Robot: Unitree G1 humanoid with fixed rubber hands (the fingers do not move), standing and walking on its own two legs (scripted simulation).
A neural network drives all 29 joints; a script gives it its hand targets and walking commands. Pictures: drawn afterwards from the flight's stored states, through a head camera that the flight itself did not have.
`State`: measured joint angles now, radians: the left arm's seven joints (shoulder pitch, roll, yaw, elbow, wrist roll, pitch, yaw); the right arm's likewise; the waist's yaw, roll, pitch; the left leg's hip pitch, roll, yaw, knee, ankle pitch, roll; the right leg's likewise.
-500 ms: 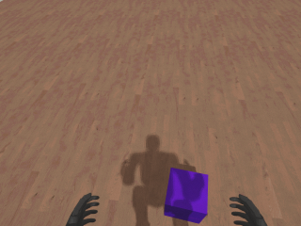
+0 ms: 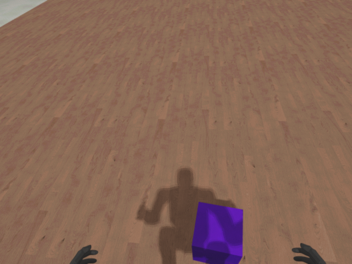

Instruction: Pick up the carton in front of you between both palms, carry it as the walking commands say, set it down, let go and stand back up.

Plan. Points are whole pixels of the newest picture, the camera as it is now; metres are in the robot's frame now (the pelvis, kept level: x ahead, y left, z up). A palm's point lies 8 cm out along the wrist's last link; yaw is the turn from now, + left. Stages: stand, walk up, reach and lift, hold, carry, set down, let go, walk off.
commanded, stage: stand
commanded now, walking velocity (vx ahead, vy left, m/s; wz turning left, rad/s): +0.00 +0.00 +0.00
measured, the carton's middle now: (216, 235) +0.41 -0.11 -0.64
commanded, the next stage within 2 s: none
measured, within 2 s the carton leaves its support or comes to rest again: neither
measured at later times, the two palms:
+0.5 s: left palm out of the picture +0.12 +0.28 -0.08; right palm out of the picture +0.14 -0.30 -0.10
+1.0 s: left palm out of the picture +0.09 +0.29 -0.08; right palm out of the picture +0.09 -0.31 -0.10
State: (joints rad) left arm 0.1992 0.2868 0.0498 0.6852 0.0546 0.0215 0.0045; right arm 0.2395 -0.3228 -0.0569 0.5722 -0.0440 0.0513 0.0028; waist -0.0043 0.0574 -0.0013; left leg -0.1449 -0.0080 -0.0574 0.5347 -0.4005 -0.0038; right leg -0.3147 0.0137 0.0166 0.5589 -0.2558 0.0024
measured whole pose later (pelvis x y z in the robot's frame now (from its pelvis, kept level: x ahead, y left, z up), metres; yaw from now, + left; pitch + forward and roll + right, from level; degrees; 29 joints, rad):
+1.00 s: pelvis +0.00 -0.01 +0.01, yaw +1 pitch -2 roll +0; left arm 0.11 0.35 0.04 1.00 0.02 0.00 0.00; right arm 0.21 -0.38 -0.01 0.89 -0.03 -0.01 -0.02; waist 0.01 0.04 0.03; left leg -0.04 0.01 -0.08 0.40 -0.32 -0.02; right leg -0.21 0.02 -0.01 0.45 -0.21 -0.02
